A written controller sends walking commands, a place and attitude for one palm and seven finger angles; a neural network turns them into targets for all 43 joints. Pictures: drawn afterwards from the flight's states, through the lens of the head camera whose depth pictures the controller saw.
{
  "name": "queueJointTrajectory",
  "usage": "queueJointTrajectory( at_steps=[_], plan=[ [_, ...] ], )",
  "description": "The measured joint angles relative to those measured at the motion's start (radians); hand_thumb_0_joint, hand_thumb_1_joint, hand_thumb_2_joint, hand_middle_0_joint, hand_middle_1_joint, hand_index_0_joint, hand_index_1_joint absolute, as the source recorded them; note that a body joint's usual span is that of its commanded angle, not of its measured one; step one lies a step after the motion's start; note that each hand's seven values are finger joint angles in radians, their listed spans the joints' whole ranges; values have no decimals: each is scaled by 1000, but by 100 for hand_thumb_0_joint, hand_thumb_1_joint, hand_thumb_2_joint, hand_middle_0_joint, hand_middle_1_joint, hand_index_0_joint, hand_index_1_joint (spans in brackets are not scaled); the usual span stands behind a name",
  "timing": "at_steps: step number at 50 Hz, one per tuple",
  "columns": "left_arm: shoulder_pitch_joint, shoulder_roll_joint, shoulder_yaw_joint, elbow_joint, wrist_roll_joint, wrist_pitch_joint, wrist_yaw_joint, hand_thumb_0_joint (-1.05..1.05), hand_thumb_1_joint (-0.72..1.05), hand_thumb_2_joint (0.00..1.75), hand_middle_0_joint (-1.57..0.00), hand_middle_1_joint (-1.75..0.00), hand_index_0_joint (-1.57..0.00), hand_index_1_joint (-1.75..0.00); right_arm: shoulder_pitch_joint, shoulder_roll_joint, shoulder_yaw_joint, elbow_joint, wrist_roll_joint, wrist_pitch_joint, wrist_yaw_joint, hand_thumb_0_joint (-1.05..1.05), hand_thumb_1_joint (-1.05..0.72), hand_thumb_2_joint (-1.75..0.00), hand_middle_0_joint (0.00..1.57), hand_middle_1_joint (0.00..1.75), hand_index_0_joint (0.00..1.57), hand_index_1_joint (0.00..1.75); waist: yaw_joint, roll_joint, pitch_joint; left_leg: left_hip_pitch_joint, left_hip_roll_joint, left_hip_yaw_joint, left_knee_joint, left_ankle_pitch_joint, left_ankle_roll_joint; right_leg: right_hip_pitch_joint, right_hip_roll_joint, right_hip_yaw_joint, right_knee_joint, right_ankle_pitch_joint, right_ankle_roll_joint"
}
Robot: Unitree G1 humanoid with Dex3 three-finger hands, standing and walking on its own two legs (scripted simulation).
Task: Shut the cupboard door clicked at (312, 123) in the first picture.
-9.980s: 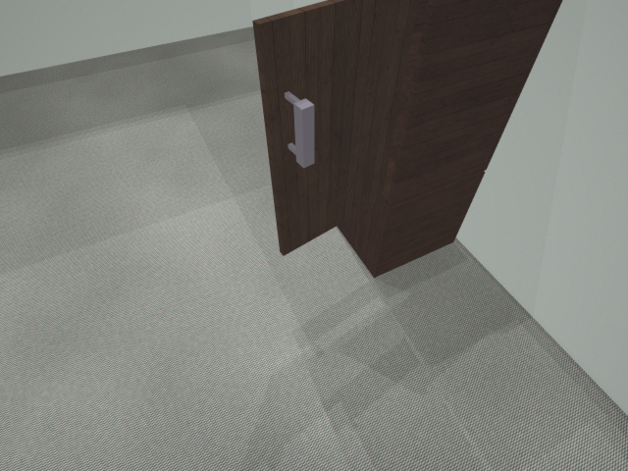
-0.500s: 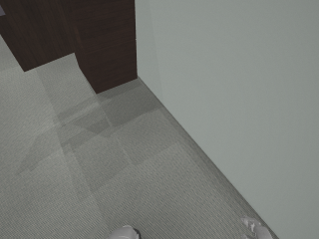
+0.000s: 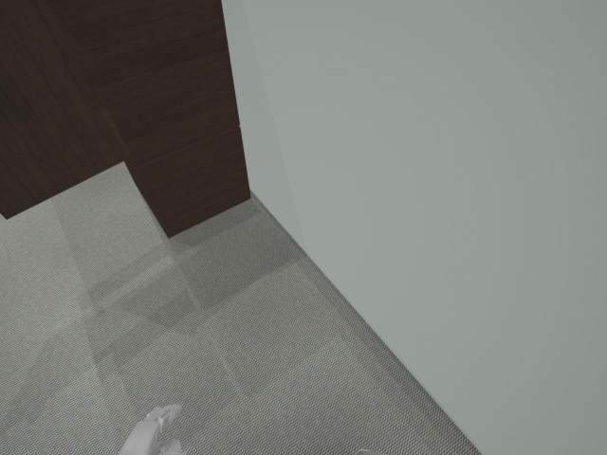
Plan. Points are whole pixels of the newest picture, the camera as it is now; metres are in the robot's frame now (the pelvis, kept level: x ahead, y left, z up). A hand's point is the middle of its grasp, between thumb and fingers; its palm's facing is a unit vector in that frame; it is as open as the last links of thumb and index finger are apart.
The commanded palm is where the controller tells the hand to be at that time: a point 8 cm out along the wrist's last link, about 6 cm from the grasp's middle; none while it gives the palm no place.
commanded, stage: walk to a spot facing it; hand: left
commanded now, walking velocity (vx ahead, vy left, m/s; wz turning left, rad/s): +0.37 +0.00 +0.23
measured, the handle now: out of the picture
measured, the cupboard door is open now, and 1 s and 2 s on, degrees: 99 99 99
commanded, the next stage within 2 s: turn to face it in 0.52 s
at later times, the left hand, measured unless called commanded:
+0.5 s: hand out of the picture +0.11 +0.20 -0.18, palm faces +0.22 -0.96 -0.14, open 7.4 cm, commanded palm none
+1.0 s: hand (157, 260) +0.49 +0.29 -0.14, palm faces +0.25 -0.94 -0.21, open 7.4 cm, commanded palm none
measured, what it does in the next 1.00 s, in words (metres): walks ahead, turning left: left foot, then right foot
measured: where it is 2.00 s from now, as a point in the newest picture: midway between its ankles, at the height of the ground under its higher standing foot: (272, 376)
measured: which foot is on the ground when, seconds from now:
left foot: up 0.00-0.44, down 0.46-0.98, up 1.00-1.00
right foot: down 0.00-0.46, up 0.48-0.96, down 0.98-1.00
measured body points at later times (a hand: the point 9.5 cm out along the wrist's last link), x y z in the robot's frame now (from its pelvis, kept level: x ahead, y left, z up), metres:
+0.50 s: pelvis +0.23 +0.06 -0.01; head +0.25 +0.08 +0.44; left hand +0.10 +0.25 -0.17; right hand +0.41 -0.16 -0.13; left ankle +0.32 +0.15 -0.73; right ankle +0.08 -0.10 -0.69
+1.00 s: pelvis +0.39 +0.08 +0.00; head +0.43 +0.09 +0.45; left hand +0.47 +0.34 -0.13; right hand +0.41 -0.16 -0.15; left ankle +0.32 +0.14 -0.72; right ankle +0.44 -0.03 -0.73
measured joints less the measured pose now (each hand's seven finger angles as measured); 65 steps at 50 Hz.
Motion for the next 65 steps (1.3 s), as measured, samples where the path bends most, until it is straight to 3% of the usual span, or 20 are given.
queueJointTrajectory(
  at_steps=[3,6,13,17,21,23,24,27,30,34,38,46,48,49,51,54,56,61,65],
  plan=[
    [9,-22,-4,-1,-8,-23,12,1,91,90,-20,-30,-20,-30,-21,-4,-6,19,9,23,4,1,-91,-90,20,30,20,29,-4,29,29,-180,18,-45,444,-38,23,56,16,-41,32,-74,-31],
    [65,-43,-7,19,-15,-29,27,0,91,90,-20,-30,-20,-30,-64,-7,-13,10,5,35,6,1,-91,-90,20,30,20,29,2,33,21,-338,44,-39,599,71,12,146,26,-65,-57,-72,-27],
    [195,-13,12,98,-17,-45,48,-2,95,90,-20,-30,-20,-30,-191,-1,-25,-60,-2,44,27,1,-91,-90,20,30,20,29,34,20,-13,-522,92,-7,401,243,-22,326,36,-118,-248,-73,-15],
    [269,-16,-3,152,-13,-40,45,-1,94,90,-20,-30,-20,-30,-274,-9,-25,-90,0,43,42,1,-91,-90,19,30,20,29,68,18,-16,-522,84,16,247,278,-13,408,28,-137,-281,-115,15],
    [342,-22,-10,195,-8,-29,43,0,92,90,-20,-30,-20,-30,-341,-12,-20,-120,-2,32,50,1,-91,-90,19,30,20,29,101,-5,-10,-461,49,53,131,240,19,475,-8,-151,-248,-199,61],
    [381,-30,-12,210,-9,-19,38,0,92,90,-20,-30,-20,-30,-359,-19,-15,-143,-8,13,48,1,-91,-90,20,30,20,29,105,-10,-10,-397,25,69,61,235,50,456,-43,-150,-119,-275,75],
    [388,-37,-13,214,-13,-8,34,0,91,90,-20,-30,-20,-30,-366,-24,-16,-155,-12,-2,42,1,-91,-90,20,30,20,29,99,-3,-8,-404,23,70,83,283,70,398,-60,-131,39,-299,64],
    [347,-30,-14,206,-17,19,30,1,91,90,-20,-30,-20,-30,-357,-11,-9,-165,-5,-21,15,0,-91,-90,20,30,20,29,99,-24,17,-378,-8,81,138,220,97,167,-56,14,533,-280,31],
    [273,-23,-5,169,-11,25,33,1,91,90,-20,-30,-20,-30,-311,5,1,-145,-1,-22,-3,0,-91,-90,20,30,20,29,106,-31,21,-301,-29,78,51,220,88,-21,-53,51,683,-187,28],
    [187,-34,-2,107,-6,25,33,1,91,90,-20,-30,-19,-30,-241,5,-6,-108,8,-26,-24,-1,-94,-90,20,30,21,30,94,-14,16,-194,-45,67,-83,246,99,-158,-59,68,570,-104,36],
    [114,-21,2,66,-6,34,39,1,92,90,-20,-30,-20,-30,-170,4,4,-72,7,-14,-20,-1,-94,-90,20,30,21,29,62,-11,3,-128,-56,38,-151,246,97,-179,-57,71,378,-32,54],
    [8,2,2,8,-17,53,43,1,92,90,-20,-30,-20,-30,-79,29,8,-36,-1,31,-16,0,-92,-90,20,30,21,29,1,-3,-5,-113,-62,-38,-89,155,68,-44,14,59,151,-90,57],
    [-3,2,0,-9,-20,48,43,1,91,90,-20,-30,-20,-30,-67,29,3,-36,3,42,-16,1,-91,-90,20,30,21,30,-8,3,-9,-127,-66,-59,-40,117,56,34,31,53,36,-40,53],
    [-4,3,-2,-20,-19,39,44,1,91,90,-20,-30,-20,-30,-62,28,1,-37,8,46,-15,1,-91,-90,20,30,21,30,-7,1,-12,-146,-73,-66,6,93,48,72,28,47,-20,-12,33],
    [-10,-9,-4,-31,-17,21,51,1,91,90,-20,-30,-20,-30,-86,12,-8,-39,16,61,-13,1,-91,-90,20,30,21,30,-4,23,3,-224,-62,-69,214,-30,6,84,31,24,-6,-90,3],
    [1,-30,-14,-45,-17,21,62,1,91,90,-20,-30,-20,-30,-134,-14,-22,-59,15,84,-9,1,-91,-90,20,30,20,29,-8,41,28,-342,-37,-52,504,-92,-30,126,15,-23,-18,-114,4],
    [20,-34,-14,-46,-17,24,66,0,91,90,-20,-30,-20,-30,-173,-28,-26,-78,12,97,0,1,-91,-90,20,30,20,29,-3,32,36,-393,-14,-35,568,-75,-45,154,-2,-45,-43,-109,9],
    [79,-21,-8,-24,-11,39,61,1,90,90,-20,-30,-20,-30,-269,-56,-31,-139,9,102,20,1,-91,-90,20,30,20,29,26,-12,48,-408,26,4,378,5,-59,198,-51,-94,-60,-124,30],
    [135,13,7,-8,-10,53,52,1,91,90,-20,-30,-20,-30,-323,-84,-32,-191,5,89,27,1,-91,-90,20,30,20,29,55,-36,50,-329,20,29,129,135,-43,189,-97,-125,38,-193,65]
  ],
)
